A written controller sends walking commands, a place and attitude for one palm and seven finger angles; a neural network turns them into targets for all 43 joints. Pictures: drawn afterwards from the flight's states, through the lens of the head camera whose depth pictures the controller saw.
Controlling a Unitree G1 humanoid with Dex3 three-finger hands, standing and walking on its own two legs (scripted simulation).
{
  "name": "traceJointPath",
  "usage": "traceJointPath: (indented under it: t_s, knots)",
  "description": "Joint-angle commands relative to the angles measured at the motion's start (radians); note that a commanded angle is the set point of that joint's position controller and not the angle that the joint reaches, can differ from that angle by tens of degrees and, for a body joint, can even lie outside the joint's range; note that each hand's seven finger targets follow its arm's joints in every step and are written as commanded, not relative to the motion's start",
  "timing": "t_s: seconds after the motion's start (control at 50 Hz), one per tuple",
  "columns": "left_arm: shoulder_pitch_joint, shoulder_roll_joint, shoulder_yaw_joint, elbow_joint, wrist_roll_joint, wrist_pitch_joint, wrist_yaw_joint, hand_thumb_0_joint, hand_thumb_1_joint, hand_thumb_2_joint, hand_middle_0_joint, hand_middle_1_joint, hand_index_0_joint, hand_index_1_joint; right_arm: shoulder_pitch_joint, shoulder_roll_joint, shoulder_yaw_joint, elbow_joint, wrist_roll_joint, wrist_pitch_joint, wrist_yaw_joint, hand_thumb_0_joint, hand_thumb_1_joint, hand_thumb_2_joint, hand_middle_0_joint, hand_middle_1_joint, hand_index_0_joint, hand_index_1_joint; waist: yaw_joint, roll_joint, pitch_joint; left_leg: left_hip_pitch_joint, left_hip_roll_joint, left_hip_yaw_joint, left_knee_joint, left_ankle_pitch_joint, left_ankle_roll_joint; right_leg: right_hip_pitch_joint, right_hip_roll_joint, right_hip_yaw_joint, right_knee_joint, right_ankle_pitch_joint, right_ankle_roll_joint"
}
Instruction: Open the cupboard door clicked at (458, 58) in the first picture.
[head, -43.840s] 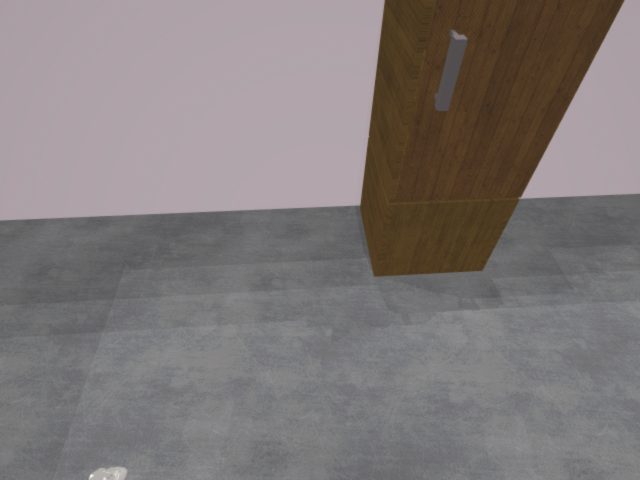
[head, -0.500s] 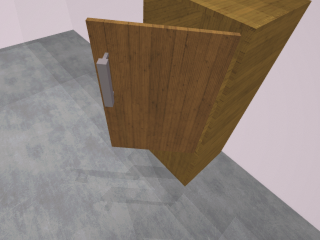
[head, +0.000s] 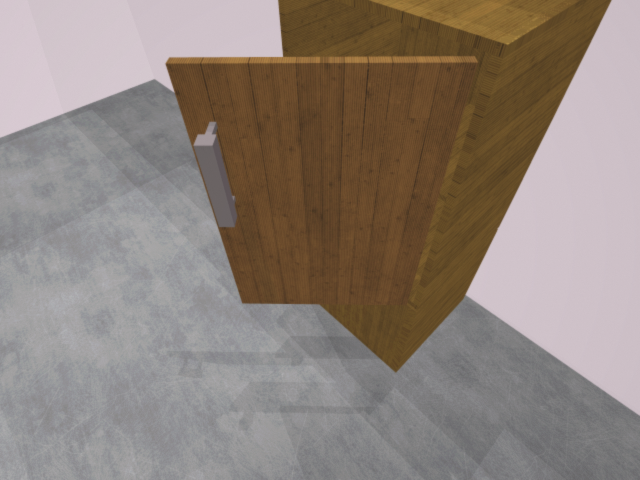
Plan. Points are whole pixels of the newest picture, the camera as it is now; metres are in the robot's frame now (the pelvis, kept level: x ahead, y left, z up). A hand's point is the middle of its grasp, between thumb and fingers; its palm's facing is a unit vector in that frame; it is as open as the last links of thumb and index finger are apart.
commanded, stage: come to a stop and stand still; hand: left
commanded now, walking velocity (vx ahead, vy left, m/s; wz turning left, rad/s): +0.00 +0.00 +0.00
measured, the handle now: (220, 176) +0.52 +0.20 +0.08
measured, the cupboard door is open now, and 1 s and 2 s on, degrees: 45 45 45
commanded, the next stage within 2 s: look again from close up in 0.86 s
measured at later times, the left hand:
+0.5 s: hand out of the picture +0.06 +0.15 -0.17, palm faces -0.01 -0.98 -0.22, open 7.4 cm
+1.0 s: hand out of the picture +0.04 +0.12 -0.17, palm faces +0.03 -0.98 -0.21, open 7.4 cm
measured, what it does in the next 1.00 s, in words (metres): shifts its weight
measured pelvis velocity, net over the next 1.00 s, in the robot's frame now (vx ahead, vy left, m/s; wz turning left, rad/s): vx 0.03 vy -0.06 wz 0.01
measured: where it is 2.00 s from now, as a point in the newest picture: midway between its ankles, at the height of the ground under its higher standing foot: outside the picture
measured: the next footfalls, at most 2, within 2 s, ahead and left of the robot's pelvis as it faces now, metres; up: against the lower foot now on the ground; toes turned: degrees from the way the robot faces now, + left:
none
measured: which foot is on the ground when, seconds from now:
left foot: down 0.00-1.00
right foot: down 0.00-1.00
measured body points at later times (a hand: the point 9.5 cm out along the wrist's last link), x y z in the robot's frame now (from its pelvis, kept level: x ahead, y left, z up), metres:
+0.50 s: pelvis +0.02 -0.04 +0.00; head +0.04 -0.04 +0.45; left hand +0.06 +0.20 -0.15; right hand +0.05 -0.27 -0.15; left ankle +0.00 +0.07 -0.74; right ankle -0.01 -0.16 -0.74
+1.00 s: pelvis +0.03 -0.06 +0.01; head +0.05 -0.06 +0.45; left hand +0.04 +0.17 -0.15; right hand +0.06 -0.29 -0.15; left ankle +0.00 +0.07 -0.74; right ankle -0.01 -0.16 -0.74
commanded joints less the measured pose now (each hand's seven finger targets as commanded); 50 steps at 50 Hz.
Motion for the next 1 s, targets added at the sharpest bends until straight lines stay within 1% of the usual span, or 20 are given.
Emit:
traceJointPath:
  t_s: [0.0, 0.02, 0.04, 0.12, 0.14, 0.26, 0.32, 0.34, 0.42, 0.44, 0.52, 0.54, 0.62, 0.66, 0.72, 0.74, 0.78, 0.82, 0.94, 0.98]
  knots:
    - [0.012, 0.127, 0.021, -0.028, -0.001, -0.021, 0.004, 0.0, 0.9, 0.9, -0.2, -0.3, -0.2, -0.3, 0.014, -0.128, -0.025, -0.03, -0.001, -0.034, -0.016, 0.0, -0.9, -0.9, 0.2, 0.3, 0.2, 0.3, -0.01, -0.024, -0.031, 0.042, 0.161, -0.161, -0.114, 0.173, -0.02, 0.009, -0.026, 0.031, -0.059, 0.116, -0.07]
    - [0.014, 0.123, 0.02, -0.022, -0.001, -0.019, 0.005, 0.0, 0.9, 0.9, -0.2, -0.3, -0.2, -0.3, 0.013, -0.126, -0.024, -0.022, -0.001, -0.033, -0.017, 0.0, -0.9, -0.9, 0.2, 0.3, 0.2, 0.3, -0.008, -0.014, -0.026, 0.046, 0.163, -0.159, -0.116, 0.171, -0.02, 0.007, -0.026, 0.03, -0.064, 0.11, -0.069]
    - [0.006, 0.13, 0.021, -0.022, 0.0, -0.021, 0.006, 0.0, 0.9, 0.9, -0.2, -0.3, -0.2, -0.3, 0.011, -0.122, -0.023, -0.013, 0.0, -0.033, -0.018, 0.0, -0.9, -0.9, 0.2, 0.3, 0.2, 0.3, -0.006, -0.028, -0.014, 0.041, 0.162, -0.154, -0.106, 0.199, -0.019, 0.015, -0.028, 0.031, -0.068, 0.135, -0.071]
    - [-0.004, 0.122, 0.018, -0.001, -0.003, -0.02, 0.005, 0.0, 0.9, 0.9, -0.2, -0.3, -0.2, -0.3, 0.013, -0.117, -0.018, 0.016, 0.0, -0.033, -0.019, 0.0, -0.9, -0.9, 0.2, 0.3, 0.2, 0.3, -0.008, -0.008, -0.012, 0.047, 0.162, -0.148, -0.114, 0.188, -0.026, 0.023, -0.029, 0.037, -0.08, 0.132, -0.073]
    - [-0.002, 0.122, 0.019, -0.001, -0.001, -0.022, 0.006, 0.0, 0.9, 0.9, -0.2, -0.3, -0.2, -0.3, 0.013, -0.11, -0.019, 0.021, 0.001, -0.033, -0.021, 0.0, -0.9, -0.9, 0.2, 0.3, 0.2, 0.3, -0.006, -0.029, -0.011, 0.051, 0.161, -0.145, -0.104, 0.206, -0.025, 0.029, -0.03, 0.039, -0.083, 0.156, -0.074]
    - [-0.015, 0.121, 0.02, 0.015, -0.003, -0.028, 0.007, 0.0, 0.9, 0.9, -0.2, -0.3, -0.2, -0.3, 0.009, -0.106, -0.017, 0.051, 0.001, -0.033, -0.023, 0.0, -0.9, -0.9, 0.2, 0.3, 0.2, 0.3, -0.009, -0.025, -0.025, 0.072, 0.161, -0.128, -0.089, 0.234, -0.035, 0.046, -0.038, 0.048, -0.093, 0.227, -0.08]
    - [-0.018, 0.12, 0.018, 0.02, -0.005, -0.029, 0.007, 0.0, 0.9, 0.9, -0.2, -0.3, -0.2, -0.3, 0.01, -0.102, -0.016, 0.063, 0.001, -0.032, -0.024, 0.0, -0.9, -0.9, 0.2, 0.3, 0.2, 0.3, -0.008, -0.02, -0.027, 0.079, 0.163, -0.123, -0.089, 0.226, -0.04, 0.05, -0.04, 0.048, -0.1, 0.23, -0.081]
    - [-0.017, 0.117, 0.018, 0.021, -0.003, -0.029, 0.008, 0.0, 0.9, 0.9, -0.2, -0.3, -0.2, -0.3, 0.008, -0.095, -0.017, 0.065, 0.001, -0.03, -0.025, 0.0, -0.9, -0.9, 0.2, 0.3, 0.2, 0.3, -0.008, -0.035, -0.012, 0.077, 0.162, -0.123, -0.085, 0.227, -0.039, 0.045, -0.038, 0.049, -0.103, 0.243, -0.082]
    - [-0.021, 0.11, 0.018, 0.026, -0.006, -0.029, 0.007, 0.0, 0.9, 0.9, -0.2, -0.3, -0.2, -0.3, 0.01, -0.094, -0.014, 0.076, 0.0, -0.028, -0.026, 0.0, -0.9, -0.9, 0.2, 0.3, 0.2, 0.3, -0.011, -0.032, -0.02, 0.084, 0.165, -0.12, -0.091, 0.22, -0.045, 0.049, -0.037, 0.054, -0.109, 0.245, -0.084]
    - [-0.02, 0.111, 0.019, 0.024, -0.004, -0.029, 0.007, 0.0, 0.9, 0.9, -0.2, -0.3, -0.2, -0.3, 0.008, -0.089, -0.015, 0.078, 0.001, -0.028, -0.027, 0.0, -0.9, -0.9, 0.2, 0.3, 0.2, 0.3, -0.008, -0.031, 0.002, 0.078, 0.165, -0.117, -0.089, 0.225, -0.045, 0.046, -0.034, 0.051, -0.111, 0.255, -0.084]
    - [-0.014, 0.109, 0.02, 0.028, -0.006, -0.031, 0.007, 0.0, 0.9, 0.9, -0.2, -0.3, -0.2, -0.3, 0.005, -0.09, -0.015, 0.083, 0.001, -0.028, -0.028, 0.0, -0.9, -0.9, 0.2, 0.3, 0.2, 0.3, -0.007, -0.03, -0.02, 0.092, 0.166, -0.115, -0.088, 0.231, -0.049, 0.057, -0.037, 0.053, -0.115, 0.273, -0.086]
    - [-0.013, 0.109, 0.021, 0.026, -0.003, -0.032, 0.007, 0.0, 0.9, 0.9, -0.2, -0.3, -0.2, -0.3, 0.004, -0.083, -0.016, 0.085, 0.002, -0.026, -0.028, 0.0, -0.9, -0.9, 0.2, 0.3, 0.2, 0.3, -0.008, -0.047, 0.0, 0.085, 0.166, -0.114, -0.089, 0.222, -0.048, 0.051, -0.034, 0.052, -0.121, 0.273, -0.085]
    - [-0.009, 0.108, 0.021, 0.03, -0.006, -0.033, 0.007, 0.0, 0.9, 0.9, -0.2, -0.3, -0.2, -0.3, 0.005, -0.088, -0.016, 0.088, 0.0, -0.026, -0.029, 0.0, -0.9, -0.9, 0.2, 0.3, 0.2, 0.3, -0.009, -0.032, -0.021, 0.103, 0.168, -0.112, -0.089, 0.237, -0.052, 0.059, -0.037, 0.054, -0.121, 0.292, -0.087]
    - [-0.003, 0.108, 0.021, 0.032, -0.004, -0.035, 0.008, 0.0, 0.9, 0.9, -0.2, -0.3, -0.2, -0.3, 0.006, -0.086, -0.016, 0.092, 0.001, -0.026, -0.03, 0.0, -0.9, -0.9, 0.2, 0.3, 0.2, 0.3, -0.009, -0.049, -0.028, 0.108, 0.168, -0.109, -0.085, 0.248, -0.052, 0.068, -0.038, 0.054, -0.121, 0.323, -0.088]
    - [-0.001, 0.107, 0.022, 0.036, -0.006, -0.035, 0.007, 0.0, 0.9, 0.9, -0.2, -0.3, -0.2, -0.3, 0.0, -0.086, -0.015, 0.095, 0.0, -0.024, -0.031, 0.0, -0.9, -0.9, 0.2, 0.3, 0.2, 0.3, -0.008, -0.033, -0.014, 0.104, 0.168, -0.109, -0.089, 0.232, -0.055, 0.063, -0.038, 0.055, -0.129, 0.31, -0.089]
    - [0.006, 0.104, 0.021, 0.035, -0.004, -0.035, 0.008, 0.0, 0.9, 0.9, -0.2, -0.3, -0.2, -0.3, 0.0, -0.076, -0.016, 0.097, 0.002, -0.024, -0.031, 0.0, -0.9, -0.9, 0.2, 0.3, 0.2, 0.3, -0.006, -0.047, 0.003, 0.101, 0.168, -0.105, -0.089, 0.227, -0.054, 0.059, -0.036, 0.051, -0.134, 0.313, -0.088]
    - [0.005, 0.105, 0.021, 0.037, -0.006, -0.035, 0.008, 0.0, 0.9, 0.9, -0.2, -0.3, -0.2, -0.3, 0.003, -0.078, -0.015, 0.099, 0.001, -0.023, -0.031, 0.0, -0.9, -0.9, 0.2, 0.3, 0.2, 0.3, -0.008, -0.033, -0.003, 0.098, 0.167, -0.107, -0.094, 0.219, -0.057, 0.063, -0.037, 0.057, -0.136, 0.304, -0.089]
    - [0.009, 0.105, 0.022, 0.04, -0.007, -0.036, 0.007, 0.0, 0.9, 0.9, -0.2, -0.3, -0.2, -0.3, 0.003, -0.081, -0.015, 0.1, 0.0, -0.024, -0.032, 0.0, -0.9, -0.9, 0.2, 0.3, 0.2, 0.3, -0.008, -0.042, -0.021, 0.111, 0.168, -0.108, -0.089, 0.231, -0.057, 0.071, -0.036, 0.058, -0.134, 0.323, -0.091]
    - [0.019, 0.093, 0.024, 0.043, -0.005, -0.035, 0.008, 0.0, 0.9, 0.9, -0.2, -0.3, -0.2, -0.3, 0.009, -0.066, -0.013, 0.109, 0.002, -0.024, -0.035, 0.0, -0.9, -0.9, 0.2, 0.3, 0.2, 0.3, -0.005, -0.038, 0.005, 0.102, 0.169, -0.106, -0.098, 0.226, -0.058, 0.071, -0.033, 0.049, -0.143, 0.313, -0.09]
    - [0.02, 0.094, 0.023, 0.046, -0.007, -0.034, 0.008, 0.0, 0.9, 0.9, -0.2, -0.3, -0.2, -0.3, 0.01, -0.071, -0.012, 0.109, 0.001, -0.023, -0.034, 0.0, -0.9, -0.9, 0.2, 0.3, 0.2, 0.3, -0.006, -0.025, 0.004, 0.099, 0.168, -0.108, -0.101, 0.215, -0.06, 0.067, -0.034, 0.053, -0.146, 0.293, -0.092]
